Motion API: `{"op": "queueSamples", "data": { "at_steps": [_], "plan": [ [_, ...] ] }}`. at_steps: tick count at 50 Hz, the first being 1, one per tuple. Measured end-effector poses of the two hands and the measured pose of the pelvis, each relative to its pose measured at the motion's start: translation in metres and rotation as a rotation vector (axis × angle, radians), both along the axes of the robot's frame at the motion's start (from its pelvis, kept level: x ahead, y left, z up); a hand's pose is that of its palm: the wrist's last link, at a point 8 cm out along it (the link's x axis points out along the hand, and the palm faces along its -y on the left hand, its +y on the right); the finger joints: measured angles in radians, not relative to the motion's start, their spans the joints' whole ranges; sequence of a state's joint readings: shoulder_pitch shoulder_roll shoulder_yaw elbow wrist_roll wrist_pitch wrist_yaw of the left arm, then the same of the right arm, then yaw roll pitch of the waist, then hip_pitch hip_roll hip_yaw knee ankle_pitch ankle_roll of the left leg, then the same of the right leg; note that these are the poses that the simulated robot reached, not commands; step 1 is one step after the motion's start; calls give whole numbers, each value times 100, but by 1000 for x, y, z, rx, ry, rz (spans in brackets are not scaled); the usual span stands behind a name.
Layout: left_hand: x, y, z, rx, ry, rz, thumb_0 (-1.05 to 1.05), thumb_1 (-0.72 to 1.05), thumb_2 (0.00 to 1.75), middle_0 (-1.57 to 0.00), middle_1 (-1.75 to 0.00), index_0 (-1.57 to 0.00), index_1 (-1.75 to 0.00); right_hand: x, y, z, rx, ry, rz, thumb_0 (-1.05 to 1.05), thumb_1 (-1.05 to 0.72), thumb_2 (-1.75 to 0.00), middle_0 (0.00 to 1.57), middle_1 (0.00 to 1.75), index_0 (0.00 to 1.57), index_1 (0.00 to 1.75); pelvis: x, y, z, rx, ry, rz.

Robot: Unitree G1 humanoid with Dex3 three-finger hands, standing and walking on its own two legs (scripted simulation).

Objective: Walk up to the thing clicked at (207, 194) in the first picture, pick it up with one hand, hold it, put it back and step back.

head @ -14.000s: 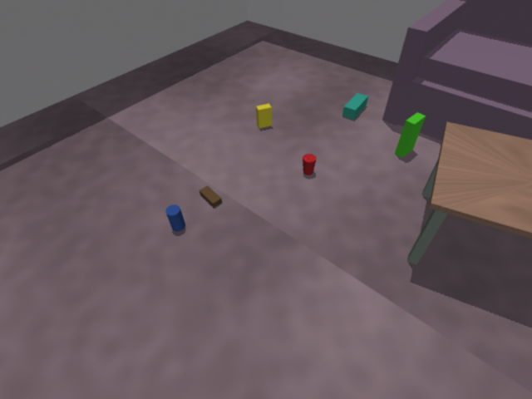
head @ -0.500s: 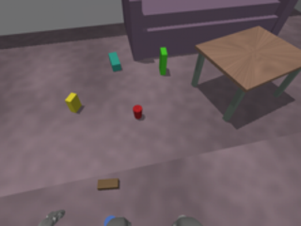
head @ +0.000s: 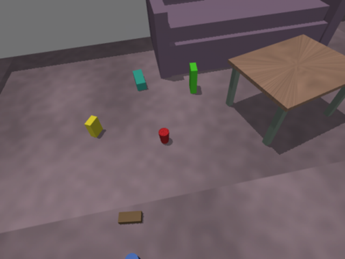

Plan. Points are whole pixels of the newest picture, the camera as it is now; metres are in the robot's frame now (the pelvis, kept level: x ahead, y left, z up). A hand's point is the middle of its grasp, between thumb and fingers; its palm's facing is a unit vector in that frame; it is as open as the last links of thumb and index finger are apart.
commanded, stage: walk up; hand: left
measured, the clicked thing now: (130, 217) +0.44 +0.30 -0.74
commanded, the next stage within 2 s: stand in 0.88 s
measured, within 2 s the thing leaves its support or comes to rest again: neither
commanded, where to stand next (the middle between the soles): +0.04 -0.01 m, yaw +3 degrees
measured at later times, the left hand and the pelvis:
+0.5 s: hand out of the picture +0.12 +0.27 -0.13, palm faces +0.01 -0.95 -0.32, open 7.3 cm; pelvis +0.01 +0.01 +0.02, yaw +1 degrees
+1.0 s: hand out of the picture +0.09 +0.27 -0.13, palm faces +0.03 -0.95 -0.32, open 7.3 cm; pelvis +0.02 +0.01 +0.02, yaw +2 degrees
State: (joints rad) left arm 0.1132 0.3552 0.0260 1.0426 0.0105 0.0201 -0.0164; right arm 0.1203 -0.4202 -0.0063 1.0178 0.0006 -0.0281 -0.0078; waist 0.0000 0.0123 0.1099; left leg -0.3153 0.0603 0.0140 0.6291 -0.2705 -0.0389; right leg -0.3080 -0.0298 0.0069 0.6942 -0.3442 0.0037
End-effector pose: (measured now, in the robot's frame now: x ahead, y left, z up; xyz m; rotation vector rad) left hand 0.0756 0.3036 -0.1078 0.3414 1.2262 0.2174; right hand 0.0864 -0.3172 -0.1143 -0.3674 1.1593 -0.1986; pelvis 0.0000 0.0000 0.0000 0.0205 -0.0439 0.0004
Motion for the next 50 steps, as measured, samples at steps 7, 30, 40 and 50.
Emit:
{"op": "queueSamples", "data": {
  "at_steps": [7,30,40,50],
  "plan": [
    [18,-11,1,-47,-32,-7,1,91,90,-20,-30,-21,-30,-8,6,7,8,41,-7,0,-90,-90,20,30,20,30,1,2,8,-7,2,6],
    [32,9,10,-47,-28,34,1,91,90,-20,-30,-21,-30,15,28,17,18,44,11,0,-90,-90,20,30,20,30,14,12,19,-25,19,28],
    [17,8,8,-57,-4,62,1,91,90,-20,-30,-21,-30,37,33,21,22,17,41,0,-90,-90,20,30,20,30,16,12,20,-27,17,40],
    [7,6,9,-58,13,58,1,91,90,-20,-30,-21,-30,41,38,22,33,25,51,0,-90,-90,20,30,20,30,20,14,23,-27,12,42]
  ]
}}
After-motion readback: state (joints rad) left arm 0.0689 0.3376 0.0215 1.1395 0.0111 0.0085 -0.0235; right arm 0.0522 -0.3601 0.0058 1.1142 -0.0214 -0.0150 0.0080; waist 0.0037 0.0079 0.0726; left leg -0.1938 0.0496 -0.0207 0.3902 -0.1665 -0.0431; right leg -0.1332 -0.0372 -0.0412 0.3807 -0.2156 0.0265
